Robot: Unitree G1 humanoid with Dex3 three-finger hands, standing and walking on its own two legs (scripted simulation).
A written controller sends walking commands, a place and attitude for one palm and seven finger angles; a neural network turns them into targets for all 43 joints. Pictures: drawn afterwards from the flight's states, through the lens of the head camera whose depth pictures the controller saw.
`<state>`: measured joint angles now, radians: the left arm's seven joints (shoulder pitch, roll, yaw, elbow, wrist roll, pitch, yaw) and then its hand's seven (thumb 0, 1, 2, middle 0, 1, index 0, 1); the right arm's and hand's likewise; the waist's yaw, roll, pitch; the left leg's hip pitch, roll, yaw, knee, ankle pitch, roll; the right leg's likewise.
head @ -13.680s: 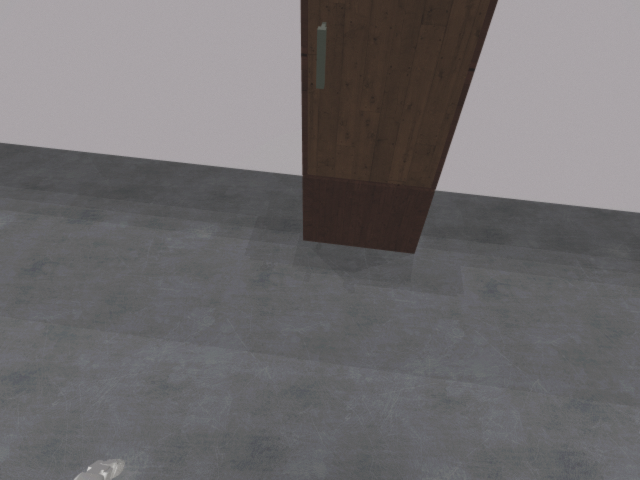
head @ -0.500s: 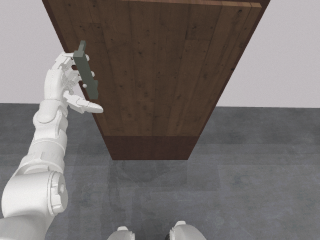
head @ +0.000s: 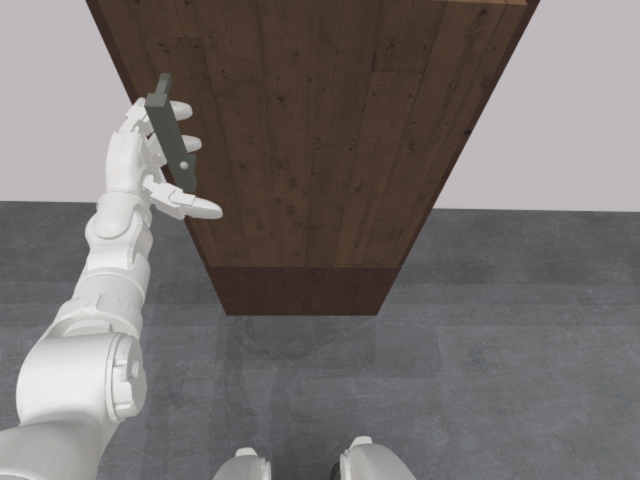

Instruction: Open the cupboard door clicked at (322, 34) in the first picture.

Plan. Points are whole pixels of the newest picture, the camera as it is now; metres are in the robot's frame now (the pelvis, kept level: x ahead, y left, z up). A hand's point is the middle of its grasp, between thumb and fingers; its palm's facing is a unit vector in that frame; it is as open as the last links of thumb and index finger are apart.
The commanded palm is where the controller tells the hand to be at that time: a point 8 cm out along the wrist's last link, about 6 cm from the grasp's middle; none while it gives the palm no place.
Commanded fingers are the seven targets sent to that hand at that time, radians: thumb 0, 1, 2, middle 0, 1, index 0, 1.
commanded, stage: slide the fingers in behind the handle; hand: left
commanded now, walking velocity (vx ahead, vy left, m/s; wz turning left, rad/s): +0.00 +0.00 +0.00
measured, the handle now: (177, 137) +0.53 +0.16 +0.09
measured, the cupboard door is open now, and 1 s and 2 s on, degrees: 0 0 34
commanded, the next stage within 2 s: close the thumb around the handle in 0.16 s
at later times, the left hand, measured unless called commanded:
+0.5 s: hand (187, 165) +0.48 +0.14 +0.09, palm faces -0.04 -1.00 +0.00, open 12.4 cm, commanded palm +0.45 +0.20 +0.09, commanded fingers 0.00 0.23 0.61 -0.35 -1.28 -0.35 -1.28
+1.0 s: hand (188, 167) +0.48 +0.14 +0.09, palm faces -0.05 -1.00 +0.00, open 5.6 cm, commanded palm +0.46 +0.19 +0.09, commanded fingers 0.00 0.90 0.90 -0.40 -1.35 -0.40 -1.35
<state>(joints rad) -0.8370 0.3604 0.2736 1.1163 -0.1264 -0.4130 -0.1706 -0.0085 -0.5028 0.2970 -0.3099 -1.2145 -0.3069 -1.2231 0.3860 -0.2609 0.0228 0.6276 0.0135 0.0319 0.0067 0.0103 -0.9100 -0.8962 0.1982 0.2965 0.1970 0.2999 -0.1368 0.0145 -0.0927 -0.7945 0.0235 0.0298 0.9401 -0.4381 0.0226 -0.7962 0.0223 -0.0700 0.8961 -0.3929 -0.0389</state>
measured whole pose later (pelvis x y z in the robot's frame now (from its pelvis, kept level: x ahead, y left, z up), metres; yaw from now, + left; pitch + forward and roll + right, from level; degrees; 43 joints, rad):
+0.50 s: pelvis +0.00 +0.00 +0.00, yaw -1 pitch +16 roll -1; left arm -0.81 0.35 0.29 1.09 -0.12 -0.41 -0.17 -0.01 -0.25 0.41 -0.32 -1.23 -0.32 -1.24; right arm 0.38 -0.26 0.02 0.61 0.01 0.04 0.01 0.01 -0.91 -0.90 0.20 0.30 0.20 0.30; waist -0.14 0.01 -0.10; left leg -0.77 0.03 0.04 0.93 -0.44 0.02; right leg -0.78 0.03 -0.06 0.89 -0.39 -0.04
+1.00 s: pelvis +0.00 +0.00 +0.00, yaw +0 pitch +16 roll -1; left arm -0.83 0.34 0.27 1.11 -0.12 -0.42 -0.17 0.00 0.72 0.84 -0.38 -1.35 -0.38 -1.35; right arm 0.37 -0.26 0.02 0.62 0.01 0.03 0.00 0.01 -0.91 -0.90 0.20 0.30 0.20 0.30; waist -0.13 0.01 -0.10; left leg -0.79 0.02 0.03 0.94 -0.43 0.03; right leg -0.80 0.02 -0.06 0.90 -0.39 -0.03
